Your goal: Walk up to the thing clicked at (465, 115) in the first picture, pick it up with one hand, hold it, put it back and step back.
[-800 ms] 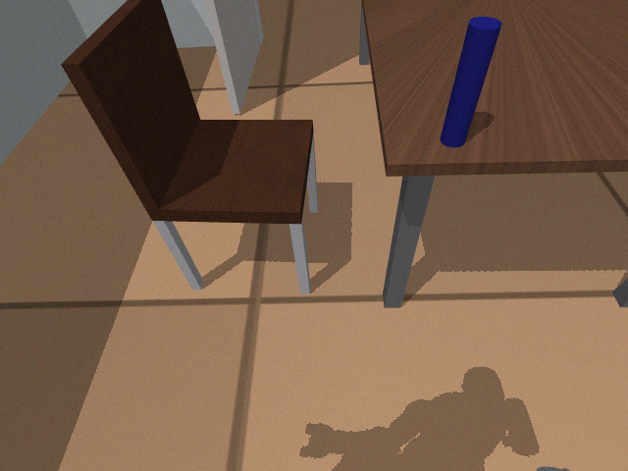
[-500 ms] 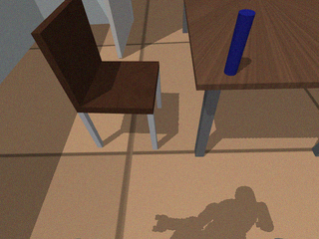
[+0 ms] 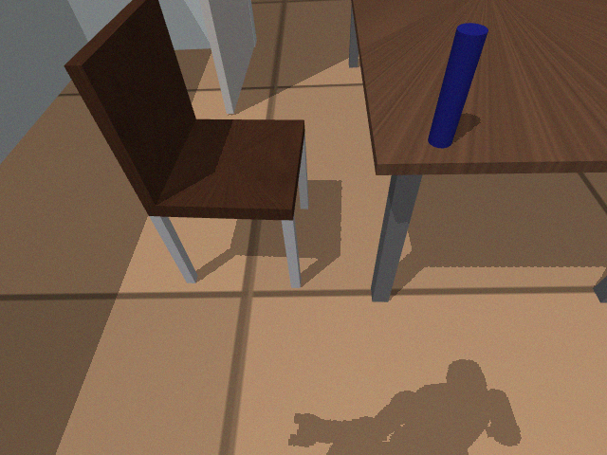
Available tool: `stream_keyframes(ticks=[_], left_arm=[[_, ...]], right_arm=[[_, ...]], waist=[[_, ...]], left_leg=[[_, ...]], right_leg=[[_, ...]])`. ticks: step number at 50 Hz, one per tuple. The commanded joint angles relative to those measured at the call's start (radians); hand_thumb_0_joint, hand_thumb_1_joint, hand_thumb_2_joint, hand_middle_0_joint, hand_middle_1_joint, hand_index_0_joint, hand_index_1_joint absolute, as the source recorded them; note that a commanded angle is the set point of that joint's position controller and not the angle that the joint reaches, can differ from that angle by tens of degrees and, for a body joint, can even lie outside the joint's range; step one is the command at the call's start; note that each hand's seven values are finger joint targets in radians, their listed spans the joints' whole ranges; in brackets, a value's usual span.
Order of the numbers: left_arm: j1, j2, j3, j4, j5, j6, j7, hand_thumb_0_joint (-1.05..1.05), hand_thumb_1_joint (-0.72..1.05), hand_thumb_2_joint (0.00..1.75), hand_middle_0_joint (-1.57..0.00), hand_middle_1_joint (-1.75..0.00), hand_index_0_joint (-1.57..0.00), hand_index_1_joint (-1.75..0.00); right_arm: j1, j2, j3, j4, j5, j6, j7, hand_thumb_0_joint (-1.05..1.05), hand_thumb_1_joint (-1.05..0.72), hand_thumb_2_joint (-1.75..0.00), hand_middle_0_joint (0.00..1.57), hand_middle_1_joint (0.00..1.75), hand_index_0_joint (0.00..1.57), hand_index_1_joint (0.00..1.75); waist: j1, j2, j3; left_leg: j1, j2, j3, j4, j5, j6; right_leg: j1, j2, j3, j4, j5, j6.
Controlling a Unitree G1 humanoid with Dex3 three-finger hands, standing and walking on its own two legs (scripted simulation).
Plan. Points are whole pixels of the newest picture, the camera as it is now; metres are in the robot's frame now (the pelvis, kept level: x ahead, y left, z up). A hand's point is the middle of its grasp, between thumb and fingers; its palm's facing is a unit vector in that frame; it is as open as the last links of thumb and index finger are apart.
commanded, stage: stand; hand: right
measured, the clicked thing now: (454, 92) +0.71 -0.25 +0.09
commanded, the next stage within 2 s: walk up in 0.32 s
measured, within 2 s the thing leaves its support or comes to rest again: neither
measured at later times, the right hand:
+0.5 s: hand out of the picture +0.06 -0.28 -0.15, palm faces +0.01 +0.94 -0.35, open 7.4 cm
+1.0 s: hand (520, 378) +0.25 -0.30 -0.15, palm faces -0.09 +0.92 -0.38, open 7.4 cm
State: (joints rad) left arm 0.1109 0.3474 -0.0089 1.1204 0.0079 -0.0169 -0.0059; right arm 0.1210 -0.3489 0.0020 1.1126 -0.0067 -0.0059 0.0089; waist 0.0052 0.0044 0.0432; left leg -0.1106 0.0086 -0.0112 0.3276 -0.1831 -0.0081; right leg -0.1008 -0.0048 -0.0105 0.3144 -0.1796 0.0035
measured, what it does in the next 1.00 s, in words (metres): walks ahead: right foot, then left foot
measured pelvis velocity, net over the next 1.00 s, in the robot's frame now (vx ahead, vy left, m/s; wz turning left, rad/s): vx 0.17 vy -0.03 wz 0.02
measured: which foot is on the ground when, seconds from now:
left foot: down 0.00-0.60, up 0.62-0.98, down 1.00-1.00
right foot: down 0.00-0.38, up 0.40-0.58, down 0.60-1.00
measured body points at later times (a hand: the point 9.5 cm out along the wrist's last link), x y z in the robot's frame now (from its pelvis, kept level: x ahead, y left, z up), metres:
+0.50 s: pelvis +0.02 -0.01 -0.01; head +0.02 -0.01 +0.44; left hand +0.08 +0.31 -0.13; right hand +0.06 -0.32 -0.13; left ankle +0.00 +0.12 -0.75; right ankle +0.02 -0.13 -0.72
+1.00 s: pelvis +0.17 -0.03 -0.02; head +0.18 -0.02 +0.43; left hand +0.18 +0.29 -0.14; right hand +0.25 -0.35 -0.12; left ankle +0.27 +0.10 -0.75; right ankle +0.10 -0.17 -0.75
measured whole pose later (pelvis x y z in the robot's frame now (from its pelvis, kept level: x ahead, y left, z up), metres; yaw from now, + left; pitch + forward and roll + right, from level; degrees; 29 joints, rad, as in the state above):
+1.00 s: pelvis +0.17 -0.03 -0.02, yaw +1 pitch -3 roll -2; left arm 0.38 0.41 0.05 0.87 0.02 -0.06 -0.05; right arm 0.29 -0.41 -0.07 0.87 -0.03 -0.03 0.08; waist 0.04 0.01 0.08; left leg -0.37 0.06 0.02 0.57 -0.20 0.01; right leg -0.07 -0.04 -0.08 0.54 -0.41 0.01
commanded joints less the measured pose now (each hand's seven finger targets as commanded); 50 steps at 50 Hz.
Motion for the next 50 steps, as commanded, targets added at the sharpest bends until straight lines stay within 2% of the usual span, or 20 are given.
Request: stream_keyframes(ticks=[1, 15, 16, 17, 19, 20, 21, 24, 27, 28, 29, 30, 31, 32, 34, 37, 46, 48, 49, 50], left_arm=[[-0.031, 0.209, 0.046, -0.061, 0.003, -0.021, 0.017, 0.00, 0.90, 0.90, -0.20, -0.30, -0.20, -0.30], [-0.026, 0.208, 0.047, -0.064, 0.004, -0.019, 0.016, 0.00, 0.90, 0.90, -0.20, -0.30, -0.20, -0.30], [0.029, 0.272, 0.097, -0.116, 0.018, -0.024, -0.010, 0.00, 0.90, 0.90, -0.20, -0.30, -0.20, -0.30], [0.033, 0.263, 0.100, -0.113, 0.026, -0.020, -0.018, 0.00, 0.90, 0.90, -0.20, -0.30, -0.20, -0.30], [-0.062, 0.217, 0.100, -0.165, 0.030, -0.013, -0.032, 0.00, 0.90, 0.90, -0.20, -0.30, -0.20, -0.30], [-0.076, 0.225, 0.107, -0.190, 0.032, -0.015, -0.032, 0.00, 0.90, 0.90, -0.20, -0.30, -0.20, -0.30], [-0.074, 0.238, 0.109, -0.206, 0.030, -0.020, -0.033, 0.00, 0.90, 0.90, -0.20, -0.30, -0.20, -0.30], [0.019, 0.239, 0.112, -0.219, 0.021, -0.030, -0.058, 0.00, 0.90, 0.90, -0.20, -0.30, -0.20, -0.30], [0.129, 0.233, 0.132, -0.195, 0.028, -0.035, -0.064, 0.00, 0.90, 0.90, -0.20, -0.30, -0.20, -0.30], [0.214, 0.233, 0.141, -0.170, 0.028, -0.038, -0.058, 0.00, 0.90, 0.90, -0.20, -0.30, -0.20, -0.30], [0.326, 0.265, 0.159, -0.138, 0.027, -0.044, -0.045, 0.00, 0.90, 0.90, -0.20, -0.30, -0.20, -0.30], [0.413, 0.340, 0.184, -0.134, 0.038, -0.051, -0.028, 0.00, 0.90, 0.90, -0.20, -0.30, -0.20, -0.30], [0.367, 0.419, 0.191, -0.188, 0.043, -0.062, -0.021, 0.00, 0.90, 0.90, -0.20, -0.30, -0.20, -0.30], [0.256, 0.426, 0.180, -0.235, 0.030, -0.059, -0.024, 0.00, 0.90, 0.90, -0.20, -0.30, -0.20, -0.30], [0.155, 0.349, 0.164, -0.272, 0.011, -0.065, -0.020, 0.00, 0.90, 0.90, -0.20, -0.30, -0.20, -0.30], [0.166, 0.306, 0.148, -0.290, 0.011, -0.073, -0.020, 0.00, 0.90, 0.90, -0.20, -0.30, -0.20, -0.30], [0.220, 0.333, 0.149, -0.346, 0.010, -0.075, -0.026, 0.00, 0.90, 0.90, -0.20, -0.30, -0.20, -0.30], [0.186, 0.321, 0.140, -0.358, 0.011, -0.069, -0.025, 0.00, 0.90, 0.90, -0.20, -0.30, -0.20, -0.30], [0.213, 0.284, 0.126, -0.361, 0.011, -0.066, -0.025, 0.00, 0.90, 0.90, -0.20, -0.30, -0.20, -0.30], [0.269, 0.223, 0.107, -0.364, 0.003, -0.061, -0.025, 0.00, 0.90, 0.90, -0.20, -0.30, -0.20, -0.30]], right_arm=[[-0.038, -0.206, -0.040, -0.056, -0.001, -0.027, -0.017, 0.00, -0.90, -0.90, 0.20, 0.30, 0.20, 0.30], [-0.035, -0.207, -0.037, -0.060, -0.003, -0.028, -0.019, 0.00, -0.90, -0.90, 0.20, 0.30, 0.20, 0.30], [0.036, -0.274, -0.084, -0.104, -0.017, -0.041, -0.002, 0.00, -0.90, -0.90, 0.20, 0.30, 0.20, 0.30], [0.070, -0.289, -0.095, -0.097, -0.026, -0.044, 0.003, 0.00, -0.90, -0.90, 0.20, 0.30, 0.20, 0.30], [0.131, -0.322, -0.122, -0.104, -0.029, -0.044, 0.005, 0.00, -0.90, -0.90, 0.20, 0.30, 0.20, 0.30], [0.150, -0.338, -0.134, -0.116, -0.033, -0.052, 0.004, 0.00, -0.90, -0.90, 0.20, 0.30, 0.20, 0.30], [0.155, -0.338, -0.137, -0.132, -0.031, -0.063, 0.000, 0.00, -0.90, -0.90, 0.20, 0.30, 0.20, 0.30], [0.076, -0.326, -0.139, -0.200, -0.035, -0.068, 0.007, 0.00, -0.90, -0.90, 0.20, 0.30, 0.20, 0.30], [0.012, -0.299, -0.139, -0.255, -0.039, -0.057, 0.023, 0.00, -0.90, -0.90, 0.20, 0.30, 0.20, 0.30], [-0.005, -0.283, -0.133, -0.268, -0.035, -0.051, 0.025, 0.00, -0.90, -0.90, 0.20, 0.30, 0.20, 0.30], [0.009, -0.235, -0.118, -0.277, -0.038, -0.044, 0.024, 0.00, -0.90, -0.90, 0.20, 0.30, 0.20, 0.30], [0.047, -0.168, -0.094, -0.293, -0.032, -0.040, 0.024, 0.00, -0.90, -0.90, 0.20, 0.30, 0.20, 0.30], [0.070, -0.174, -0.091, -0.310, -0.017, -0.033, 0.021, 0.00, -0.90, -0.90, 0.20, 0.30, 0.20, 0.30], [0.062, -0.267, -0.118, -0.292, -0.018, -0.027, 0.016, 0.00, -0.90, -0.90, 0.20, 0.30, 0.20, 0.30], [0.156, -0.288, -0.123, -0.243, 0.000, -0.036, 0.024, 0.00, -0.90, -0.90, 0.20, 0.30, 0.20, 0.30], [0.213, -0.256, -0.120, -0.227, -0.004, -0.032, 0.040, 0.00, -0.90, -0.90, 0.20, 0.30, 0.20, 0.30], [0.103, -0.231, -0.126, -0.328, -0.023, -0.051, 0.064, 0.00, -0.90, -0.90, 0.20, 0.30, 0.20, 0.30], [0.220, -0.235, -0.135, -0.301, -0.023, -0.063, 0.054, 0.00, -0.90, -0.90, 0.20, 0.30, 0.20, 0.30], [0.305, -0.266, -0.150, -0.275, -0.025, -0.071, 0.044, 0.00, -0.90, -0.90, 0.20, 0.30, 0.20, 0.30], [0.391, -0.330, -0.173, -0.270, -0.034, -0.078, 0.031, 0.00, -0.90, -0.90, 0.20, 0.30, 0.20, 0.30]], waist=[[-0.003, -0.005, -0.066], [-0.002, -0.002, -0.066], [-0.009, -0.021, -0.153], [-0.018, 0.023, -0.083], [-0.072, 0.128, 0.103], [-0.085, 0.131, 0.159], [-0.076, 0.079, 0.154], [-0.021, 0.150, 0.076], [0.034, 0.164, 0.024], [0.081, 0.118, 0.008], [0.124, -0.018, -0.040], [0.159, -0.295, -0.049], [0.128, -0.317, -0.019], [0.085, -0.159, 0.076], [0.021, -0.096, 0.109], [0.009, -0.123, 0.097], [0.034, -0.117, 0.073], [-0.041, -0.074, 0.021], [-0.080, 0.018, -0.035], [-0.109, 0.223, -0.087]], left_leg=[[0.007, 0.116, -0.094, -0.043, 0.126, 0.037], [0.004, 0.120, -0.095, -0.047, 0.146, 0.040], [0.043, 0.075, -0.092, 0.015, -0.303, 0.101], [0.027, 0.108, -0.160, -0.015, -0.486, 0.124], [0.060, 0.252, -0.359, -0.164, -0.613, 0.204], [0.077, 0.343, -0.453, -0.203, -0.537, 0.264], [0.097, 0.363, -0.471, -0.197, -0.457, 0.286], [0.042, 0.305, -0.311, -0.171, -0.379, 0.247], [-0.134, 0.189, -0.120, -0.043, -0.257, 0.180], [-0.236, 0.152, -0.068, 0.061, -0.279, 0.155], [-0.344, 0.095, -0.028, 0.260, -0.302, 0.124], [-0.506, -0.022, 0.057, 0.577, -0.417, 0.094], [-0.581, -0.103, -0.040, 0.769, -0.431, 0.055], [-0.527, -0.019, -0.154, 0.797, -0.355, 0.045], [-0.526, 0.037, -0.149, 0.787, -0.232, 0.044], [-0.407, 0.043, -0.127, 0.661, -0.167, 0.020], [-0.265, 0.059, 0.043, 0.287, -0.041, 0.021], [-0.061, 0.038, 0.074, 0.222, 0.022, 0.038], [0.088, 0.003, 0.074, 0.202, -0.022, 0.052], [0.189, 0.115, -0.121, 0.084, -0.237, 0.106]], right_leg=[[0.009, -0.126, 0.100, -0.045, 0.128, -0.030], [0.013, -0.126, 0.096, -0.041, 0.136, -0.025], [0.021, -0.057, 0.072, 0.047, -0.277, -0.065], [-0.111, -0.053, 0.085, 0.100, -0.430, -0.077], [-0.423, 0.010, -0.003, 0.333, -0.339, -0.051], [-0.529, -0.025, 0.039, 0.473, -0.330, -0.037], [-0.566, -0.063, 0.095, 0.516, -0.310, -0.043], [-0.418, -0.102, 0.080, 0.413, -0.279, -0.034], [-0.104, -0.045, -0.013, 0.247, -0.125, -0.027], [0.048, -0.017, -0.048, 0.191, -0.030, -0.023], [0.226, 0.004, -0.027, 0.176, -0.053, -0.018], [0.307, -0.111, 0.182, 0.009, -0.321, -0.043], [0.154, -0.388, 0.683, -0.212, -0.655, -0.156], [-0.009, -0.432, 0.731, -0.222, -0.755, -0.231], [-0.019, -0.329, 0.480, -0.176, -0.534, -0.227], [-0.102, -0.261, 0.269, -0.158, -0.301, -0.207], [-0.105, -0.243, 0.114, -0.029, -0.101, -0.199], [-0.179, -0.230, 0.071, 0.124, 0.024, -0.170], [-0.227, -0.172, 0.025, 0.315, 0.116, -0.145], [-0.330, -0.070, -0.056, 0.629, 0.041, -0.099]])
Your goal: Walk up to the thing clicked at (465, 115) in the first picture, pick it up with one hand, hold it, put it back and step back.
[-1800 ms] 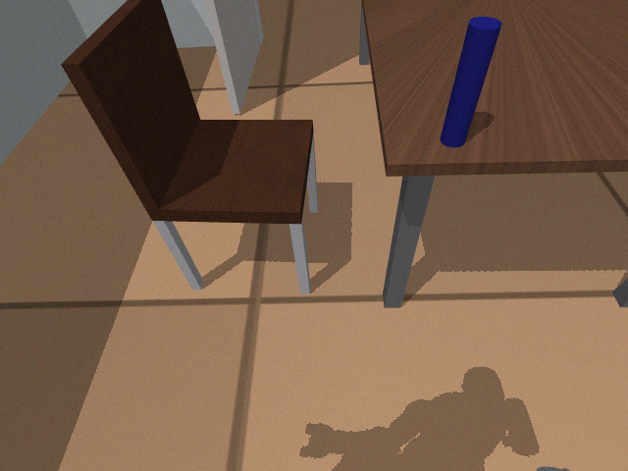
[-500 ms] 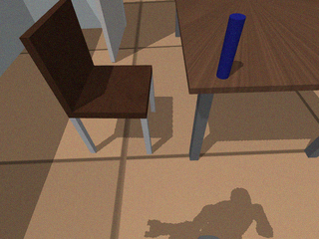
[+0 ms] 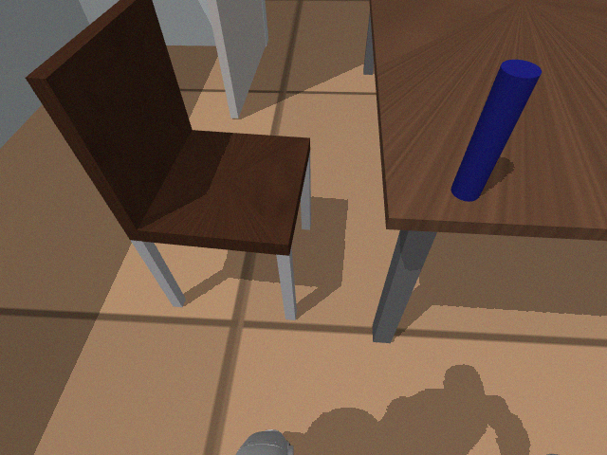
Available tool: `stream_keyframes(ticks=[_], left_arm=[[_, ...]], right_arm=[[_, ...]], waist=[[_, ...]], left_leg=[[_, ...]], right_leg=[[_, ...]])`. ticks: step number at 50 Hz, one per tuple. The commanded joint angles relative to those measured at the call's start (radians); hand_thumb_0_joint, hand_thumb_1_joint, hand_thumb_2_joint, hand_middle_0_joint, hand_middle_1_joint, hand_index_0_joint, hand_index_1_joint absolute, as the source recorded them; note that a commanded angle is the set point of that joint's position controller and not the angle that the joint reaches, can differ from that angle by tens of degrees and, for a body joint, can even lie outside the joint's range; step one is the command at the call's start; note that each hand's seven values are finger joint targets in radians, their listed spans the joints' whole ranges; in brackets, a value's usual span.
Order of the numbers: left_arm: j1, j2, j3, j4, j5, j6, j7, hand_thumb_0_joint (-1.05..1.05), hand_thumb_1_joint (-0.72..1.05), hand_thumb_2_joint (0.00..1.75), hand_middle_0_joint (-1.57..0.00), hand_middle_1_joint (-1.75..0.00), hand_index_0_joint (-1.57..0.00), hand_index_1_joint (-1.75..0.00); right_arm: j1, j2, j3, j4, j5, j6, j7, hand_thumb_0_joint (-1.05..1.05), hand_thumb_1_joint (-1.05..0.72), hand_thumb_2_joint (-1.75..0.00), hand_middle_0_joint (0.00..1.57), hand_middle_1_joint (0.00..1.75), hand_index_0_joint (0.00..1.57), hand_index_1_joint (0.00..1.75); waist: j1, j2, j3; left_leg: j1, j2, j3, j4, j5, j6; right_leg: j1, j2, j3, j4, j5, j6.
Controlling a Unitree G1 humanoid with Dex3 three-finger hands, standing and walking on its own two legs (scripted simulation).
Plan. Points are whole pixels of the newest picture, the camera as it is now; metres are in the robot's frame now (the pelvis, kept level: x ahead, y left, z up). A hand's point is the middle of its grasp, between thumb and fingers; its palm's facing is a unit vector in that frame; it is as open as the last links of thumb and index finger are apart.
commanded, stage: walk up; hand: right
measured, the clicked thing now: (488, 139) +0.54 -0.23 +0.11
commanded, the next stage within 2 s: stand in 1.58 s
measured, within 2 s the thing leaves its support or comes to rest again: neither
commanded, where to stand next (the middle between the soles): +0.16 -0.01 m, yaw -3 degrees
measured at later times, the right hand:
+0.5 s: hand (518, 430) +0.18 -0.28 -0.17, palm faces +0.01 +0.94 -0.34, open 7.4 cm
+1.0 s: hand (516, 412) +0.20 -0.27 -0.14, palm faces +0.00 +0.94 -0.34, open 7.4 cm
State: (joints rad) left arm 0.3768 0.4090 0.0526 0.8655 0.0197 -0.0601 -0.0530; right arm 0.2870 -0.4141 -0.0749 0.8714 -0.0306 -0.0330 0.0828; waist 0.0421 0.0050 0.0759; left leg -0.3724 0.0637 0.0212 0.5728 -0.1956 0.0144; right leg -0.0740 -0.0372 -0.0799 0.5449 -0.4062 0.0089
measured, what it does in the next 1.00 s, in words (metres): walks ahead: right foot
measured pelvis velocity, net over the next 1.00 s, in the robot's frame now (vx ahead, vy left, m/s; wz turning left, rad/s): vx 0.12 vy -0.02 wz -0.04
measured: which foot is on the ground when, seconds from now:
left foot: down 0.00-1.00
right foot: down 0.00-0.02, up 0.04-0.32, down 0.34-1.00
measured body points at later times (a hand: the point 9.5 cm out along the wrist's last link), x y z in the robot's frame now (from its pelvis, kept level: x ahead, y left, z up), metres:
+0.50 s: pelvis +0.11 -0.02 -0.01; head +0.15 -0.04 +0.43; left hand +0.21 +0.29 -0.12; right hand +0.18 -0.33 -0.14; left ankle +0.10 +0.12 -0.71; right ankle +0.17 -0.14 -0.73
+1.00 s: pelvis +0.12 -0.02 +0.02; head +0.13 -0.02 +0.47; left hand +0.22 +0.28 -0.11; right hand +0.20 -0.32 -0.11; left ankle +0.11 +0.12 -0.73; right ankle +0.17 -0.14 -0.73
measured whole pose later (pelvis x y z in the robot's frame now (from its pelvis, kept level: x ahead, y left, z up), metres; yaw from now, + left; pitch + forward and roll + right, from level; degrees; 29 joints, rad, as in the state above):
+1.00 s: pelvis +0.12 -0.02 +0.02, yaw -2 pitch -3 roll +0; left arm 0.07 0.36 0.00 1.11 -0.01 -0.01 -0.02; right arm 0.09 -0.37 0.00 1.10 0.00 0.00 0.02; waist 0.02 0.00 0.07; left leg -0.12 0.02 0.02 0.41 -0.25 -0.02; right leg -0.23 -0.03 -0.02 0.41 -0.13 0.01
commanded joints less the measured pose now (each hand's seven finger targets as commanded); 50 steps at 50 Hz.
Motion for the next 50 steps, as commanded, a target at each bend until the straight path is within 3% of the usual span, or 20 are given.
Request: stream_keyframes(ticks=[1, 2, 3, 5, 7, 10, 13, 14, 16, 17, 18, 19, 21, 25, 26, 27, 28, 29, 32, 50], left_arm=[[0.026, 0.122, 0.037, -0.117, -0.017, -0.013, 0.023, 0.00, 0.90, 0.90, -0.20, -0.30, -0.20, -0.30], [0.007, 0.233, 0.059, -0.097, -0.015, -0.004, 0.037, 0.00, 0.90, 0.90, -0.20, -0.30, -0.20, -0.30], [0.006, 0.243, 0.054, -0.086, -0.017, 0.001, 0.035, 0.00, 0.90, 0.90, -0.20, -0.30, -0.20, -0.30], [0.052, 0.227, 0.055, -0.057, -0.024, 0.000, 0.029, 0.00, 0.90, 0.90, -0.20, -0.30, -0.20, -0.30], [0.070, 0.205, 0.052, -0.039, -0.016, 0.005, 0.021, 0.00, 0.90, 0.90, -0.20, -0.30, -0.20, -0.30], [0.017, 0.158, 0.040, -0.053, -0.011, 0.015, 0.025, 0.00, 0.90, 0.90, -0.20, -0.30, -0.20, -0.30], [0.001, 0.144, 0.046, -0.035, -0.013, 0.020, 0.039, 0.00, 0.90, 0.90, -0.20, -0.30, -0.20, -0.30], [0.010, 0.139, 0.047, -0.026, -0.016, 0.020, 0.043, 0.00, 0.90, 0.90, -0.20, -0.30, -0.20, -0.30], [0.002, 0.174, 0.056, -0.019, -0.007, 0.012, 0.048, 0.00, 0.90, 0.90, -0.20, -0.30, -0.20, -0.30], [-0.030, 0.227, 0.065, -0.032, -0.001, 0.005, 0.051, 0.00, 0.90, 0.90, -0.20, -0.30, -0.20, -0.30], [-0.071, 0.267, 0.067, -0.055, 0.000, -0.004, 0.054, 0.00, 0.90, 0.90, -0.20, -0.30, -0.20, -0.30], [-0.114, 0.296, 0.062, -0.062, -0.010, 0.000, 0.056, 0.00, 0.90, 0.90, -0.20, -0.30, -0.20, -0.30], [-0.169, 0.257, 0.050, -0.059, -0.008, 0.008, 0.064, 0.00, 0.90, 0.90, -0.20, -0.30, -0.20, -0.30], [-0.225, 0.226, 0.033, -0.042, -0.011, 0.027, 0.066, 0.00, 0.90, 0.90, -0.20, -0.30, -0.20, -0.30], [-0.221, 0.205, 0.024, -0.038, -0.017, 0.031, 0.065, 0.00, 0.90, 0.90, -0.20, -0.30, -0.20, -0.30], [-0.213, 0.171, 0.014, -0.042, -0.025, 0.034, 0.064, 0.00, 0.90, 0.90, -0.20, -0.30, -0.20, -0.30], [-0.213, 0.154, 0.010, -0.019, -0.032, 0.040, 0.063, 0.00, 0.90, 0.90, -0.20, -0.30, -0.20, -0.30], [-0.224, 0.181, 0.021, 0.011, -0.025, 0.039, 0.065, 0.00, 0.90, 0.90, -0.20, -0.30, -0.20, -0.30], [-0.287, 0.192, 0.016, 0.032, -0.020, 0.023, 0.059, 0.00, 0.90, 0.90, -0.20, -0.30, -0.20, -0.30], [-0.368, 0.150, -0.009, 0.205, -0.022, 0.026, 0.050, 0.00, 0.90, 0.90, -0.20, -0.30, -0.20, -0.30]], right_arm=[[0.230, -0.335, -0.106, -0.063, -0.012, -0.059, -0.051, 0.00, -0.90, -0.90, 0.20, 0.30, 0.20, 0.30], [0.175, -0.358, -0.113, -0.086, 0.022, -0.057, -0.048, 0.00, -0.90, -0.90, 0.20, 0.30, 0.20, 0.30], [0.110, -0.321, -0.100, -0.100, 0.024, -0.054, -0.051, 0.00, -0.90, -0.90, 0.20, 0.30, 0.20, 0.30], [0.040, -0.263, -0.073, -0.128, 0.022, -0.059, -0.059, 0.00, -0.90, -0.90, 0.20, 0.30, 0.20, 0.30], [0.030, -0.245, -0.060, -0.129, 0.017, -0.062, -0.065, 0.00, -0.90, -0.90, 0.20, 0.30, 0.20, 0.30], [0.020, -0.228, -0.046, -0.143, 0.010, -0.057, -0.077, 0.00, -0.90, -0.90, 0.20, 0.30, 0.20, 0.30], [-0.002, -0.217, -0.031, -0.145, 0.024, -0.040, -0.083, 0.00, -0.90, -0.90, 0.20, 0.30, 0.20, 0.30], [-0.022, -0.218, -0.030, -0.147, 0.032, -0.031, -0.084, 0.00, -0.90, -0.90, 0.20, 0.30, 0.20, 0.30], [-0.062, -0.184, -0.019, -0.155, 0.046, -0.009, -0.085, 0.00, -0.90, -0.90, 0.20, 0.30, 0.20, 0.30], [-0.035, -0.147, -0.004, -0.152, 0.048, -0.001, -0.088, 0.00, -0.90, -0.90, 0.20, 0.30, 0.20, 0.30], [-0.001, -0.098, 0.014, -0.143, 0.049, 0.011, -0.088, 0.00, -0.90, -0.90, 0.20, 0.30, 0.20, 0.30], [-0.007, -0.152, -0.005, -0.117, 0.047, 0.027, -0.102, 0.00, -0.90, -0.90, 0.20, 0.30, 0.20, 0.30], [-0.009, -0.167, -0.008, -0.073, 0.049, 0.029, -0.104, 0.00, -0.90, -0.90, 0.20, 0.30, 0.20, 0.30], [0.048, -0.154, -0.001, 0.016, 0.039, 0.010, -0.101, 0.00, -0.90, -0.90, 0.20, 0.30, 0.20, 0.30], [0.036, -0.171, -0.007, 0.021, 0.027, 0.005, -0.101, 0.00, -0.90, -0.90, 0.20, 0.30, 0.20, 0.30], [-0.003, -0.205, -0.012, 0.007, 0.013, 0.000, -0.103, 0.00, -0.90, -0.90, 0.20, 0.30, 0.20, 0.30], [-0.121, -0.235, -0.012, -0.008, 0.023, -0.005, -0.098, 0.00, -0.90, -0.90, 0.20, 0.30, 0.20, 0.30], [-0.158, -0.228, -0.006, 0.001, 0.032, -0.005, -0.091, 0.00, -0.90, -0.90, 0.20, 0.30, 0.20, 0.30], [-0.121, -0.175, 0.018, 0.050, 0.034, -0.001, -0.090, 0.00, -0.90, -0.90, 0.20, 0.30, 0.20, 0.30], [-0.244, -0.159, 0.037, 0.189, 0.034, 0.005, -0.082, 0.00, -0.90, -0.90, 0.20, 0.30, 0.20, 0.30]], waist=[[-0.132, 0.301, -0.093], [-0.122, 0.153, -0.084], [-0.087, 0.070, -0.010], [-0.049, 0.096, 0.025], [-0.044, 0.147, 0.012], [-0.040, 0.161, -0.002], [-0.031, 0.155, -0.066], [-0.017, 0.146, -0.089], [0.006, 0.077, -0.101], [-0.007, -0.062, -0.111], [-0.033, -0.184, -0.105], [-0.023, -0.199, -0.109], [-0.035, -0.172, -0.080], [-0.071, -0.197, -0.147], [-0.067, -0.137, -0.165], [-0.048, -0.053, -0.169], [-0.005, 0.020, -0.116], [0.001, 0.009, -0.105], [-0.039, -0.005, -0.137], [-0.033, -0.010, -0.101]], left_leg=[[0.469, 0.309, -0.657, -0.323, -0.381, 0.174], [0.347, 0.371, -0.715, -0.352, -0.456, 0.271], [0.251, 0.338, -0.579, -0.341, -0.427, 0.255], [0.182, 0.255, -0.369, -0.323, -0.274, 0.203], [0.116, 0.207, -0.221, -0.287, -0.021, 0.193], [0.088, 0.214, -0.112, -0.202, 0.322, 0.217], [0.068, 0.203, -0.078, -0.073, 0.502, 0.182], [0.060, 0.192, -0.072, -0.023, 0.465, 0.167], [-0.007, 0.130, -0.049, 0.082, 0.190, 0.103], [-0.051, 0.069, -0.001, 0.183, 0.022, 0.061], [-0.066, -0.030, 0.029, 0.323, -0.278, 0.014], [-0.010, -0.039, -0.027, 0.401, -0.446, 0.016], [-0.014, -0.017, -0.080, 0.390, -0.426, 0.018], [0.127, -0.040, -0.009, 0.019, -0.181, 0.010], [0.184, -0.012, -0.053, -0.050, -0.058, 0.018], [0.198, 0.089, -0.195, -0.111, 0.039, 0.052], [0.086, 0.157, -0.285, -0.124, 0.002, 0.097], [0.038, 0.152, -0.233, -0.087, 0.014, 0.107], [0.094, 0.044, -0.112, -0.068, -0.005, 0.039], [0.217, 0.067, -0.099, -0.282, 0.017, 0.015]], right_leg=[[-0.574, 0.114, 0.070, 0.568, -0.119, -0.063], [-0.542, 0.040, 0.184, 0.658, -0.152, -0.076], [-0.543, 0.010, 0.212, 0.689, -0.084, -0.074], [-0.506, -0.032, 0.199, 0.584, -0.002, -0.069], [-0.419, -0.034, 0.152, 0.474, 0.030, -0.042], [-0.334, -0.043, 0.097, 0.286, 0.036, -0.022], [-0.224, 0.001, 0.047, 0.207, 0.140, -0.035], [-0.174, 0.018, 0.036, 0.149, 0.204, -0.041], [-0.084, 0.024, 0.056, 0.027, 0.310, -0.065], [-0.065, -0.071, 0.186, -0.040, 0.394, -0.089], [-0.129, -0.281, 0.483, -0.155, 0.431, -0.170], [-0.218, -0.343, 0.570, -0.167, 0.398, -0.286], [-0.234, -0.272, 0.462, -0.128, 0.378, -0.259], [-0.213, -0.177, 0.288, 0.011, 0.472, -0.172], [-0.245, -0.162, 0.260, 0.050, 0.474, -0.136], [-0.289, -0.120, 0.229, 0.106, 0.427, -0.093], [-0.252, -0.032, 0.152, 0.081, 0.232, -0.052], [-0.160, -0.025, 0.132, 0.051, 0.185, -0.052], [-0.137, -0.106, 0.211, -0.013, 0.339, -0.091], [-0.061, -0.094, 0.171, -0.234, 0.325, -0.034]])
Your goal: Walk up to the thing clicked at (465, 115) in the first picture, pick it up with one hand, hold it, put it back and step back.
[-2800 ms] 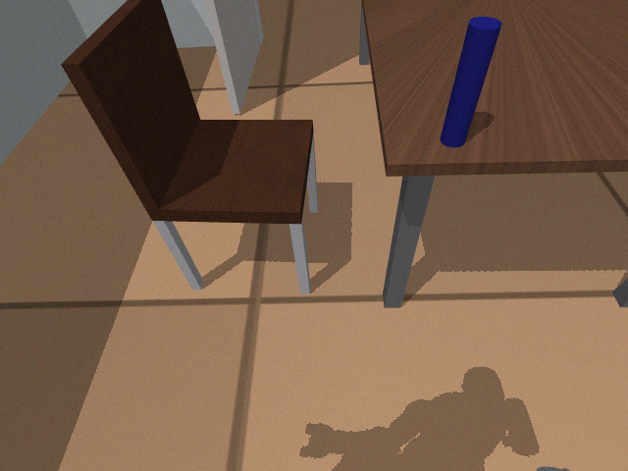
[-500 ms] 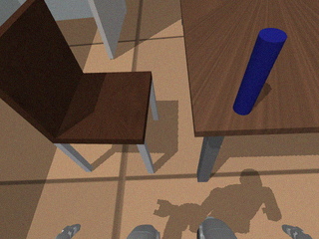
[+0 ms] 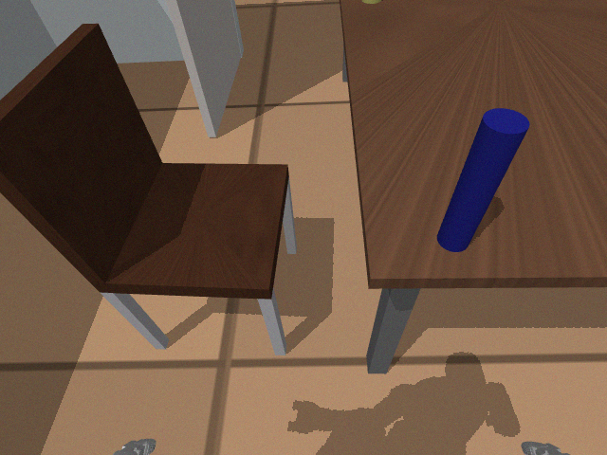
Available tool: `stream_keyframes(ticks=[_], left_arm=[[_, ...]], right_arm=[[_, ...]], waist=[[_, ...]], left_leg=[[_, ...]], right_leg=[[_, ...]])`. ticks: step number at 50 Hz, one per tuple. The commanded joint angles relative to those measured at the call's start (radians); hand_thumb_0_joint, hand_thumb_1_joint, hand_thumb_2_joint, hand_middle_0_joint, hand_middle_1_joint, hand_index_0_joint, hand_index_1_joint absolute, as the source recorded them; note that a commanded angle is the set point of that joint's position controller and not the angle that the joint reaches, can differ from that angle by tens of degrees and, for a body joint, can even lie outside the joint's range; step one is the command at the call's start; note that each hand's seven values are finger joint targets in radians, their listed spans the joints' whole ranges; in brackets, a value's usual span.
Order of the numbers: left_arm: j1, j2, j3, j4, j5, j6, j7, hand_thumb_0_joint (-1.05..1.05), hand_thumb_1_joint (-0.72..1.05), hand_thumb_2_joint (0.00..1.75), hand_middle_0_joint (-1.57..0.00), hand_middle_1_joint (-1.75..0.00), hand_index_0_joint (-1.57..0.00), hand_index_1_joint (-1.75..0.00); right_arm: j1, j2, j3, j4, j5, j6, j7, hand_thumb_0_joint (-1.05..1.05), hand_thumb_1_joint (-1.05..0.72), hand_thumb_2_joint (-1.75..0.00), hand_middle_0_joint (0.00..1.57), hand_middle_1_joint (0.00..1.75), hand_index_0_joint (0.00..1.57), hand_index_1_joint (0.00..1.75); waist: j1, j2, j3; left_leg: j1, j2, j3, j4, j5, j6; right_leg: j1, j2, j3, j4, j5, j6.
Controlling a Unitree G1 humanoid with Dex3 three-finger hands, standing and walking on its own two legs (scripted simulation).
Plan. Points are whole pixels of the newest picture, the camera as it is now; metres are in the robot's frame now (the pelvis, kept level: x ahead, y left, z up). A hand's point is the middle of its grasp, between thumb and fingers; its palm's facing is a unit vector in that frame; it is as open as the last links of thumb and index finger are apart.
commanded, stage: walk up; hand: right
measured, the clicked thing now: (474, 190) +0.43 -0.20 +0.10
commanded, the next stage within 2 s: stand in 0.58 s
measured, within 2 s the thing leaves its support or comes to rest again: neither
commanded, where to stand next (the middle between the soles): +0.04 +0.01 m, yaw +0 degrees
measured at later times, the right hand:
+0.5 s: hand out of the picture +0.08 -0.25 -0.16, palm faces -0.03 +0.95 -0.32, open 7.4 cm
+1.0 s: hand out of the picture +0.09 -0.25 -0.16, palm faces -0.05 +0.94 -0.33, open 7.4 cm
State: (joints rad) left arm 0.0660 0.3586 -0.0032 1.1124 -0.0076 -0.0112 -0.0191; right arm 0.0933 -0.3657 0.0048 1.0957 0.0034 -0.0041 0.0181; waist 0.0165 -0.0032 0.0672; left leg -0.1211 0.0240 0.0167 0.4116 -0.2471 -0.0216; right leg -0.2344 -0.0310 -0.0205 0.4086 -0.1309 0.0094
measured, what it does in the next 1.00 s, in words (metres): stands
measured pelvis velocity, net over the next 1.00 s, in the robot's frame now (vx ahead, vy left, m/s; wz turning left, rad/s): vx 0.03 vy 0.00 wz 0.02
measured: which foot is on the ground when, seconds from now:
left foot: down 0.00-1.00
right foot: down 0.00-1.00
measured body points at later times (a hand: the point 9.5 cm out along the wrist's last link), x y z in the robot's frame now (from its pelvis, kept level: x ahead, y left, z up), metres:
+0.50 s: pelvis +0.00 +0.00 +0.00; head +0.01 -0.01 +0.45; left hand +0.07 +0.30 -0.13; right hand +0.09 -0.30 -0.13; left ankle -0.01 +0.13 -0.74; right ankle +0.06 -0.13 -0.74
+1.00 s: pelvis +0.03 +0.00 +0.01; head +0.04 -0.01 +0.45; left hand +0.10 +0.30 -0.12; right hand +0.10 -0.30 -0.13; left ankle -0.01 +0.13 -0.74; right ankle +0.06 -0.13 -0.74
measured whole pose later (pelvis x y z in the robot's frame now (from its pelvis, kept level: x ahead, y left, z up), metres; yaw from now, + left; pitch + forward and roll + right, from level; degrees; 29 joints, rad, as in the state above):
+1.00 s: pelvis +0.03 +0.00 +0.01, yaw +1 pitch -1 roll +0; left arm 0.10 0.35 0.00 1.15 0.01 -0.02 -0.01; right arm 0.12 -0.36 0.00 1.14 -0.01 -0.01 0.01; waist 0.00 0.01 0.04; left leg -0.06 0.03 0.00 0.31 -0.23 -0.03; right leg -0.18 -0.03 -0.04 0.34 -0.13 0.01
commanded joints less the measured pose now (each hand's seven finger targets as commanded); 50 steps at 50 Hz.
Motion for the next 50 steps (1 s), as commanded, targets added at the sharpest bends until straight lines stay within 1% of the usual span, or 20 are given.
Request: stream_keyframes(ticks=[1, 4, 5, 8, 11, 14, 15, 22, 25, 28, 29, 31, 34, 35, 38, 40, 42, 43, 44, 50], left_arm=[[-0.054, 0.200, 0.047, -0.035, 0.007, -0.023, 0.016, 0.00, 0.90, 0.90, -0.20, -0.30, -0.20, -0.30], [-0.062, 0.200, 0.049, -0.026, 0.008, -0.023, 0.016, 0.00, 0.90, 0.90, -0.20, -0.30, -0.20, -0.30], [-0.047, 0.200, 0.051, -0.023, 0.009, -0.024, 0.016, 0.00, 0.90, 0.90, -0.20, -0.30, -0.20, -0.30], [-0.047, 0.199, 0.051, -0.014, 0.010, -0.024, 0.017, 0.00, 0.90, 0.90, -0.20, -0.30, -0.20, -0.30], [-0.046, 0.196, 0.053, -0.013, 0.011, -0.025, 0.017, 0.00, 0.90, 0.90, -0.20, -0.30, -0.20, -0.30], [-0.033, 0.195, 0.055, -0.006, 0.011, -0.022, 0.018, 0.00, 0.90, 0.90, -0.20, -0.30, -0.20, -0.30], [-0.043, 0.196, 0.055, -0.006, 0.012, -0.022, 0.019, 0.00, 0.90, 0.90, -0.20, -0.30, -0.20, -0.30], [-0.032, 0.192, 0.057, -0.010, 0.015, -0.020, 0.020, 0.00, 0.90, 0.90, -0.20, -0.30, -0.20, -0.30], [-0.045, 0.194, 0.061, -0.013, 0.016, -0.018, 0.019, 0.00, 0.90, 0.90, -0.20, -0.30, -0.20, -0.30], [-0.033, 0.189, 0.060, -0.014, 0.014, -0.017, 0.018, 0.00, 0.90, 0.90, -0.20, -0.30, -0.20, -0.30], [-0.011, 0.195, 0.052, -0.006, 0.018, -0.020, 0.020, 0.00, 0.90, 0.90, -0.20, -0.30, -0.20, -0.30], [-0.012, 0.203, 0.053, -0.007, 0.021, -0.020, 0.019, 0.00, 0.90, 0.90, -0.20, -0.30, -0.20, -0.30], [-0.012, 0.201, 0.050, -0.013, 0.022, -0.021, 0.019, 0.00, 0.90, 0.90, -0.20, -0.30, -0.20, -0.30], [-0.020, 0.206, 0.051, -0.017, 0.022, -0.021, 0.019, 0.00, 0.90, 0.90, -0.20, -0.30, -0.20, -0.30], [-0.010, 0.198, 0.047, -0.021, 0.017, -0.026, 0.020, 0.00, 0.90, 0.90, -0.20, -0.30, -0.20, -0.30], [-0.017, 0.202, 0.046, -0.024, 0.016, -0.030, 0.022, 0.00, 0.90, 0.90, -0.20, -0.30, -0.20, -0.30], [-0.008, 0.202, 0.043, -0.021, 0.015, -0.028, 0.021, 0.00, 0.90, 0.90, -0.20, -0.30, -0.20, -0.30], [-0.018, 0.207, 0.046, -0.023, 0.015, -0.025, 0.022, 0.00, 0.90, 0.90, -0.20, -0.30, -0.20, -0.30], [-0.012, 0.201, 0.045, -0.021, 0.014, -0.024, 0.022, 0.00, 0.90, 0.90, -0.20, -0.30, -0.20, -0.30], [-0.015, 0.201, 0.043, -0.023, 0.015, -0.024, 0.024, 0.00, 0.90, 0.90, -0.20, -0.30, -0.20, -0.30]], right_arm=[[-0.056, -0.208, -0.044, -0.031, -0.001, -0.022, -0.017, 0.00, -0.90, -0.90, 0.20, 0.30, 0.20, 0.30], [-0.051, -0.204, -0.044, -0.016, -0.004, -0.020, -0.016, 0.00, -0.90, -0.90, 0.20, 0.30, 0.20, 0.30], [-0.057, -0.204, -0.044, -0.015, -0.002, -0.020, -0.014, 0.00, -0.90, -0.90, 0.20, 0.30, 0.20, 0.30], [-0.062, -0.200, -0.044, -0.008, -0.002, -0.019, -0.015, 0.00, -0.90, -0.90, 0.20, 0.30, 0.20, 0.30], [-0.056, -0.202, -0.044, -0.001, -0.003, -0.020, -0.016, 0.00, -0.90, -0.90, 0.20, 0.30, 0.20, 0.30], [-0.069, -0.198, -0.044, -0.003, -0.002, -0.020, -0.016, 0.00, -0.90, -0.90, 0.20, 0.30, 0.20, 0.30], [-0.064, -0.199, -0.045, 0.000, -0.003, -0.019, -0.017, 0.00, -0.90, -0.90, 0.20, 0.30, 0.20, 0.30], [-0.056, -0.195, -0.046, 0.001, -0.005, -0.015, -0.017, 0.00, -0.90, -0.90, 0.20, 0.30, 0.20, 0.30], [-0.045, -0.197, -0.046, 0.005, -0.007, -0.017, -0.017, 0.00, -0.90, -0.90, 0.20, 0.30, 0.20, 0.30], [-0.042, -0.194, -0.046, 0.003, -0.008, -0.020, -0.018, 0.00, -0.90, -0.90, 0.20, 0.30, 0.20, 0.30], [-0.031, -0.192, -0.045, -0.001, -0.017, -0.023, -0.018, 0.00, -0.90, -0.90, 0.20, 0.30, 0.20, 0.30], [-0.032, -0.192, -0.044, -0.004, -0.019, -0.024, -0.018, 0.00, -0.90, -0.90, 0.20, 0.30, 0.20, 0.30], [-0.026, -0.199, -0.046, -0.009, -0.016, -0.024, -0.018, 0.00, -0.90, -0.90, 0.20, 0.30, 0.20, 0.30], [-0.014, -0.198, -0.046, -0.010, -0.017, -0.026, -0.018, 0.00, -0.90, -0.90, 0.20, 0.30, 0.20, 0.30], [-0.021, -0.202, -0.047, -0.015, -0.017, -0.030, -0.019, 0.00, -0.90, -0.90, 0.20, 0.30, 0.20, 0.30], [-0.006, -0.205, -0.048, -0.013, -0.015, -0.031, -0.020, 0.00, -0.90, -0.90, 0.20, 0.30, 0.20, 0.30], [-0.006, -0.198, -0.044, -0.011, -0.013, -0.030, -0.021, 0.00, -0.90, -0.90, 0.20, 0.30, 0.20, 0.30], [0.000, -0.199, -0.044, -0.012, -0.014, -0.030, -0.022, 0.00, -0.90, -0.90, 0.20, 0.30, 0.20, 0.30], [-0.007, -0.203, -0.044, -0.012, -0.013, -0.029, -0.023, 0.00, -0.90, -0.90, 0.20, 0.30, 0.20, 0.30], [-0.004, -0.200, -0.041, -0.016, -0.012, -0.026, -0.026, 0.00, -0.90, -0.90, 0.20, 0.30, 0.20, 0.30]], waist=[[-0.006, -0.007, -0.090], [-0.011, -0.011, -0.089], [-0.005, -0.006, -0.099], [-0.006, -0.013, -0.097], [-0.007, -0.017, -0.114], [-0.001, -0.005, -0.102], [-0.005, -0.013, -0.102], [-0.006, -0.009, -0.081], [-0.008, -0.008, -0.081], [-0.004, 0.004, -0.090], [-0.008, 0.021, -0.108], [-0.005, 0.008, -0.079], [-0.007, 0.001, -0.062], [-0.012, 0.002, -0.067], [-0.007, 0.006, -0.096], [-0.019, -0.005, -0.114], [-0.015, 0.004, -0.101], [-0.020, 0.003, -0.107], [-0.013, 0.008, -0.107], [-0.019, 0.001, -0.113]], left_leg=[[-0.024, 0.105, -0.095, -0.126, 0.061, 0.051], [-0.026, 0.102, -0.093, -0.137, 0.038, 0.047], [0.000, 0.105, -0.089, -0.138, 0.054, 0.047], [-0.002, 0.103, -0.092, -0.143, 0.056, 0.045], [0.000, 0.106, -0.089, -0.148, 0.080, 0.044], [-0.003, 0.107, -0.088, -0.154, 0.087, 0.043], [-0.010, 0.107, -0.089, -0.154, 0.087, 0.043], [-0.018, 0.102, -0.086, -0.149, 0.050, 0.046], [-0.036, 0.103, -0.091, -0.163, 0.034, 0.044], [-0.031, 0.107, -0.092, -0.166, 0.057, 0.044], [-0.040, 0.108, -0.099, -0.177, 0.007, 0.041], [-0.067, 0.106, -0.103, -0.188, -0.020, 0.041], [-0.066, 0.103, -0.102, -0.178, -0.018, 0.040], [-0.073, 0.108, -0.108, -0.182, -0.004, 0.040], [-0.028, 0.110, -0.103, -0.162, 0.095, 0.039], [-0.015, 0.113, -0.099, -0.150, 0.153, 0.039], [-0.017, 0.113, -0.097, -0.152, 0.150, 0.036], [-0.019, 0.115, -0.097, -0.155, 0.163, 0.034], [-0.014, 0.115, -0.097, -0.153, 0.168, 0.033], [0.002, 0.119, -0.093, -0.148, 0.216, 0.033]], right_leg=[[0.090, -0.102, 0.117, -0.108, 0.042, -0.032], [0.093, -0.105, 0.121, -0.131, 0.003, -0.030], [0.088, -0.107, 0.120, -0.131, 0.003, -0.030], [0.092, -0.105, 0.117, -0.139, 0.009, -0.026], [0.118, -0.109, 0.115, -0.130, 0.072, -0.026], [0.117, -0.106, 0.105, -0.126, 0.076, -0.022], [0.120, -0.108, 0.107, -0.127, 0.082, -0.022], [0.099, -0.105, 0.112, -0.149, 0.012, -0.021], [0.113, -0.108, 0.114, -0.137, 0.019, -0.023], [0.119, -0.102, 0.110, -0.126, 0.039, -0.023], [0.136, -0.100, 0.105, -0.126, -0.017, -0.022], [0.123, -0.100, 0.108, -0.125, -0.045, -0.022], [0.099, -0.100, 0.110, -0.130, -0.056, -0.022], [0.116, -0.101, 0.109, -0.122, -0.038, -0.025], [0.126, -0.108, 0.104, -0.109, 0.055, -0.027], [0.146, -0.111, 0.100, -0.100, 0.130, -0.029], [0.146, -0.112, 0.097, -0.102, 0.142, -0.027], [0.159, -0.112, 0.094, -0.091, 0.151, -0.029], [0.157, -0.110, 0.091, -0.092, 0.152, -0.027], [0.166, -0.111, 0.083, -0.087, 0.197, -0.026]])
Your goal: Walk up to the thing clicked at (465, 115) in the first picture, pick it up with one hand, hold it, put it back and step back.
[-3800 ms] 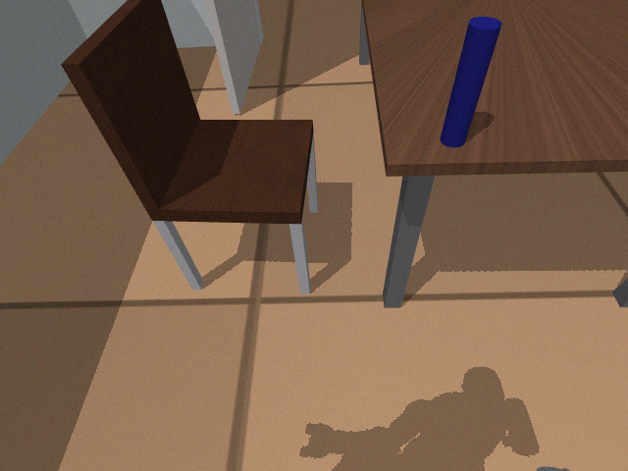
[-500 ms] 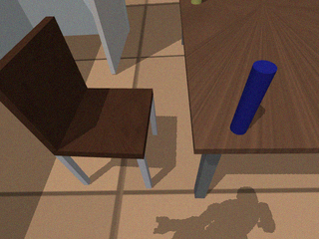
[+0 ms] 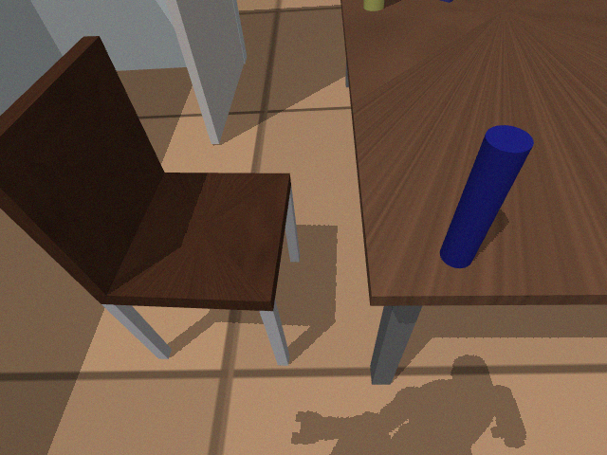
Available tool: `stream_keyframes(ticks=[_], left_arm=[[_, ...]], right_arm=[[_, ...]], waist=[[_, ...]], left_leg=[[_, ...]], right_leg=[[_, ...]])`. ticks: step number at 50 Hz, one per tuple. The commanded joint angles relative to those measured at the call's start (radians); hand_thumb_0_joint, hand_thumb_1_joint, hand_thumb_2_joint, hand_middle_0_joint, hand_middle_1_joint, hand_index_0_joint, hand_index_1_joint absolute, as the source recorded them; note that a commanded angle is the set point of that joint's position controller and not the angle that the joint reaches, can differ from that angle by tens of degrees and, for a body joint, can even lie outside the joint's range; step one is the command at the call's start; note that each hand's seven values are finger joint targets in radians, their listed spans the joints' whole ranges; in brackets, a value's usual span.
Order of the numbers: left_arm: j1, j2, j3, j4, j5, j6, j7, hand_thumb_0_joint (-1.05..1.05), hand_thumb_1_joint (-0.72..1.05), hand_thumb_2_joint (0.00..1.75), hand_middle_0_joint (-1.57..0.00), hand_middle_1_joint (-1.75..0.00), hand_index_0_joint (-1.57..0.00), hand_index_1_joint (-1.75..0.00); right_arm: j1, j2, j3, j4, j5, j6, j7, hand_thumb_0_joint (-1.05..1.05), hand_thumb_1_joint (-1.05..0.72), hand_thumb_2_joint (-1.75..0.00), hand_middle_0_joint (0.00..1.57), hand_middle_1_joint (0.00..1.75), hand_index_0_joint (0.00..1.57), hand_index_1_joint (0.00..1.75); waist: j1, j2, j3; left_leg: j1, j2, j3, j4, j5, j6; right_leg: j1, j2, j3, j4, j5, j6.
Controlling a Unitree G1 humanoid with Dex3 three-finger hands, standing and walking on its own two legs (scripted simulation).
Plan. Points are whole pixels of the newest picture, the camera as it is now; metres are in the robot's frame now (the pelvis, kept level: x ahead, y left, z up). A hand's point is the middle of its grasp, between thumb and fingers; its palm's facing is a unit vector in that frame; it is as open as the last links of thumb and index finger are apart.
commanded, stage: stand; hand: right
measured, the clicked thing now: (477, 207) +0.40 -0.20 +0.09
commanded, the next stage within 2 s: rise first in 1.78 s
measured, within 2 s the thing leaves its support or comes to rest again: neither
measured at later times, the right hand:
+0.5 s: hand out of the picture +0.08 -0.26 -0.16, palm faces -0.04 +0.94 -0.33, open 7.4 cm
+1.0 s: hand out of the picture +0.07 -0.26 -0.16, palm faces -0.04 +0.94 -0.33, open 7.4 cm
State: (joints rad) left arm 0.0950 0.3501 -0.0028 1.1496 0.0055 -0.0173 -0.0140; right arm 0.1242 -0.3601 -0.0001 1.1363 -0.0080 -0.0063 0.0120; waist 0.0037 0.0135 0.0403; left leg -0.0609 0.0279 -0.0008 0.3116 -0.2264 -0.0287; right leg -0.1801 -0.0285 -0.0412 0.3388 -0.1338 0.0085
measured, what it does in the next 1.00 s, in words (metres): stands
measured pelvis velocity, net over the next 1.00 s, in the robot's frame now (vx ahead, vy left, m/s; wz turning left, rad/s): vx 0.00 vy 0.00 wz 0.01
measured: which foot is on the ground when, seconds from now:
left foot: down 0.00-1.00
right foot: down 0.00-1.00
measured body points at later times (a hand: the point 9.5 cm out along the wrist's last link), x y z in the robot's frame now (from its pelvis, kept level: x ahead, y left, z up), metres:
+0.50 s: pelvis +0.01 +0.00 +0.00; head +0.02 -0.01 +0.45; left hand +0.08 +0.30 -0.13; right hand +0.08 -0.30 -0.14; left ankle -0.04 +0.14 -0.75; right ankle +0.03 -0.12 -0.75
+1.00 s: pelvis +0.00 +0.00 +0.00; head +0.01 -0.01 +0.45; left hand +0.07 +0.30 -0.13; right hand +0.07 -0.30 -0.14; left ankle -0.04 +0.14 -0.75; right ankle +0.03 -0.12 -0.75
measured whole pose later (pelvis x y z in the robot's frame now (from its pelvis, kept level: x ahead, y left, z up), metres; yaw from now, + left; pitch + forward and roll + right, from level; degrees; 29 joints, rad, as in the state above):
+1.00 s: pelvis +0.00 +0.00 +0.00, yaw +0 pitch -2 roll +0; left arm 0.10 0.35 0.00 1.15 0.01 -0.01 -0.01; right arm 0.14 -0.36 0.00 1.12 -0.01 0.00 0.01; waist 0.01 0.01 0.04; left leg -0.05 0.03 -0.01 0.30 -0.23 -0.03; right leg -0.16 -0.02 -0.05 0.33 -0.14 0.00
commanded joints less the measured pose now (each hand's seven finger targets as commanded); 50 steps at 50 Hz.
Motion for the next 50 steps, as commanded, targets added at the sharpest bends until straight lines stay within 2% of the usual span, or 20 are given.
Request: stream_keyframes(ticks=[1, 5, 7, 11, 16, 23, 25, 31, 38, 43, 50], left_arm=[[-0.040, 0.210, 0.041, -0.057, 0.001, -0.017, 0.019, 0.00, 0.90, 0.90, -0.20, -0.30, -0.20, -0.30], [-0.049, 0.216, 0.044, -0.060, 0.002, -0.017, 0.019, 0.00, 0.90, 0.90, -0.20, -0.30, -0.20, -0.30], [-0.051, 0.215, 0.045, -0.060, 0.002, -0.018, 0.018, 0.00, 0.90, 0.90, -0.20, -0.30, -0.20, -0.30], [-0.053, 0.217, 0.046, -0.059, 0.002, -0.020, 0.020, 0.00, 0.90, 0.90, -0.20, -0.30, -0.20, -0.30], [-0.050, 0.214, 0.047, -0.056, 0.002, -0.017, 0.018, 0.00, 0.90, 0.90, -0.20, -0.30, -0.20, -0.30], [-0.051, 0.212, 0.047, -0.061, 0.004, -0.016, 0.020, 0.00, 0.90, 0.90, -0.20, -0.30, -0.20, -0.30], [-0.044, 0.210, 0.046, -0.060, 0.003, -0.018, 0.020, 0.00, 0.90, 0.90, -0.20, -0.30, -0.20, -0.30], [-0.044, 0.212, 0.046, -0.060, 0.001, -0.016, 0.019, 0.00, 0.90, 0.90, -0.20, -0.30, -0.20, -0.30], [-0.041, 0.221, 0.049, -0.061, 0.004, -0.016, 0.019, 0.00, 0.90, 0.90, -0.20, -0.30, -0.20, -0.30], [-0.044, 0.218, 0.047, -0.065, 0.003, -0.017, 0.018, 0.00, 0.90, 0.90, -0.20, -0.30, -0.20, -0.30], [-0.031, 0.214, 0.044, -0.064, 0.002, -0.017, 0.019, 0.00, 0.90, 0.90, -0.20, -0.30, -0.20, -0.30]], right_arm=[[-0.029, -0.203, -0.034, -0.053, 0.000, -0.024, -0.019, 0.00, -0.90, -0.90, 0.20, 0.30, 0.20, 0.30], [-0.030, -0.206, -0.036, -0.057, -0.001, -0.019, -0.019, 0.00, -0.90, -0.90, 0.20, 0.30, 0.20, 0.30], [-0.031, -0.205, -0.035, -0.060, -0.004, -0.022, -0.019, 0.00, -0.90, -0.90, 0.20, 0.30, 0.20, 0.30], [-0.035, -0.203, -0.036, -0.063, -0.001, -0.021, -0.020, 0.00, -0.90, -0.90, 0.20, 0.30, 0.20, 0.30], [-0.036, -0.203, -0.035, -0.067, -0.001, -0.021, -0.020, 0.00, -0.90, -0.90, 0.20, 0.30, 0.20, 0.30], [-0.029, -0.204, -0.035, -0.072, -0.002, -0.023, -0.023, 0.00, -0.90, -0.90, 0.20, 0.30, 0.20, 0.30], [-0.041, -0.209, -0.036, -0.073, -0.001, -0.022, -0.022, 0.00, -0.90, -0.90, 0.20, 0.30, 0.20, 0.30], [-0.025, -0.202, -0.033, -0.071, -0.001, -0.019, -0.022, 0.00, -0.90, -0.90, 0.20, 0.30, 0.20, 0.30], [-0.019, -0.200, -0.036, -0.073, -0.004, -0.017, -0.020, 0.00, -0.90, -0.90, 0.20, 0.30, 0.20, 0.30], [-0.015, -0.204, -0.037, -0.074, -0.003, -0.020, -0.020, 0.00, -0.90, -0.90, 0.20, 0.30, 0.20, 0.30], [-0.018, -0.204, -0.037, -0.075, -0.003, -0.019, -0.020, 0.00, -0.90, -0.90, 0.20, 0.30, 0.20, 0.30]], waist=[[-0.005, -0.014, -0.077], [-0.006, -0.020, -0.062], [-0.007, -0.008, -0.081], [-0.004, -0.022, -0.082], [-0.003, -0.012, -0.068], [-0.004, -0.013, -0.094], [-0.001, -0.011, -0.087], [-0.001, -0.011, -0.070], [-0.002, -0.013, -0.047], [-0.004, -0.014, -0.065], [0.001, -0.012, -0.065]], left_leg=[[-0.057, 0.112, -0.075, -0.053, 0.168, 0.037], [-0.067, 0.110, -0.076, -0.058, 0.129, 0.038], [-0.062, 0.115, -0.074, -0.053, 0.167, 0.037], [-0.056, 0.116, -0.073, -0.049, 0.186, 0.040], [-0.055, 0.113, -0.074, -0.056, 0.148, 0.038], [-0.045, 0.118, -0.074, -0.053, 0.212, 0.037], [-0.037, 0.114, -0.071, -0.047, 0.197, 0.038], [-0.056, 0.114, -0.074, -0.060, 0.152, 0.042], [-0.072, 0.107, -0.078, -0.068, 0.078, 0.043], [-0.069, 0.110, -0.078, -0.064, 0.128, 0.041], [-0.058, 0.110, -0.078, -0.060, 0.136, 0.042]], right_leg=[[0.101, -0.112, 0.107, -0.027, 0.172, -0.022], [0.094, -0.111, 0.113, -0.039, 0.125, -0.025], [0.117, -0.115, 0.111, -0.026, 0.176, -0.028], [0.133, -0.117, 0.106, -0.027, 0.209, -0.026], [0.114, -0.112, 0.105, -0.038, 0.157, -0.026], [0.134, -0.114, 0.099, -0.020, 0.204, -0.029], [0.120, -0.113, 0.100, -0.031, 0.204, -0.025], [0.126, -0.114, 0.103, -0.037, 0.167, -0.028], [0.091, -0.110, 0.106, -0.053, 0.069, -0.026], [0.112, -0.112, 0.107, -0.041, 0.126, -0.029], [0.106, -0.112, 0.101, -0.035, 0.141, -0.029]])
